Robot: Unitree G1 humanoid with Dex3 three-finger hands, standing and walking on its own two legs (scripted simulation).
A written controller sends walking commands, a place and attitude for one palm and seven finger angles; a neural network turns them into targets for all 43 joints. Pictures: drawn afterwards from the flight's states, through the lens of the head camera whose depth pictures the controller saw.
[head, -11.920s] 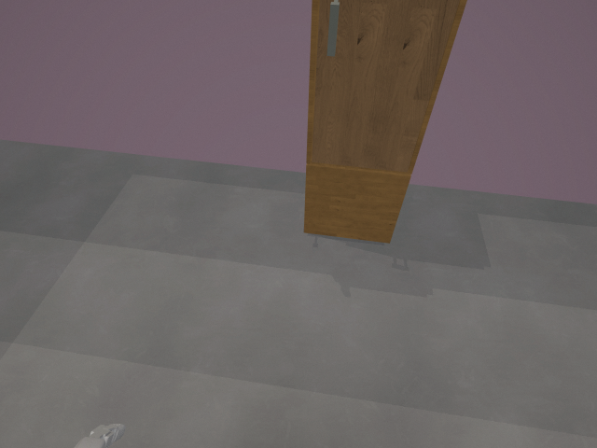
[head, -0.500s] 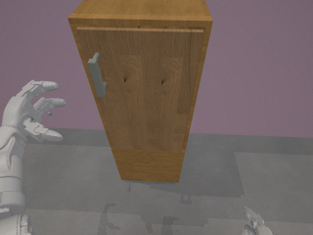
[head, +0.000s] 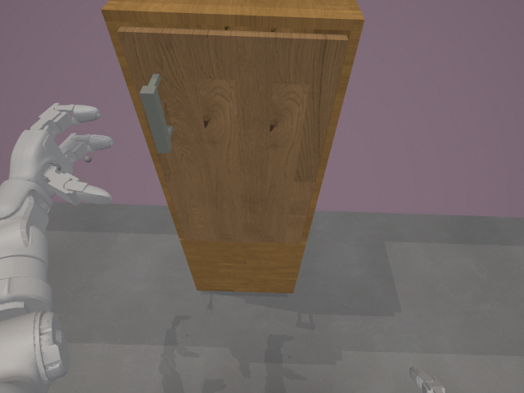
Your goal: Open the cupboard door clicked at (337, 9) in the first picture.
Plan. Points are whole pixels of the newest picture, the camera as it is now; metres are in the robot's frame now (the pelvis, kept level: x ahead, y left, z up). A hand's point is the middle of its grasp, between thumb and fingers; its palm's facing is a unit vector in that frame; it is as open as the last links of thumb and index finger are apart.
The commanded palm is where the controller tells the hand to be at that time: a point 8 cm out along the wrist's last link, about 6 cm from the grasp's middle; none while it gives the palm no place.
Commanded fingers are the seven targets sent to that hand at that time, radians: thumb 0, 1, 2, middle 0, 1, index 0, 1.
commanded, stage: move the hooked fingers beside the handle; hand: left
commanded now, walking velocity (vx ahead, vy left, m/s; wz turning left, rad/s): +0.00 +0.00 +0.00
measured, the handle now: (160, 114) +0.53 +0.19 +0.13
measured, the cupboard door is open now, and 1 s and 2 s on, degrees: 0 0 0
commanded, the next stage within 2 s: slide the fingers in behind the handle in 1.42 s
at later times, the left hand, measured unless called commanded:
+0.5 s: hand (109, 134) +0.47 +0.25 +0.14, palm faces -0.01 -1.00 +0.00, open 14.0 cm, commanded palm +0.45 +0.31 +0.14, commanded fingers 0.00 -0.50 0.30 -0.30 -1.20 -0.30 -1.20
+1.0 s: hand (114, 128) +0.49 +0.25 +0.13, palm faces +0.01 -1.00 -0.01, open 14.0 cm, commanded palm +0.47 +0.30 +0.13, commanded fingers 0.00 -0.50 0.30 -0.30 -1.20 -0.30 -1.20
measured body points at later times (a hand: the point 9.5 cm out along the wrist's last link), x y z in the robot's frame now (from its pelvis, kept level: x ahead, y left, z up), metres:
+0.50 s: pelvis +0.00 +0.01 -0.01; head +0.06 +0.02 +0.44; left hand +0.46 +0.31 +0.14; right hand +0.02 -0.27 -0.11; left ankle -0.01 +0.10 -0.73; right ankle -0.01 -0.12 -0.73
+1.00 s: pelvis +0.01 +0.01 -0.01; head +0.09 +0.02 +0.43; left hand +0.49 +0.31 +0.14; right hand +0.01 -0.27 -0.12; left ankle -0.01 +0.10 -0.73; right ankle -0.01 -0.12 -0.73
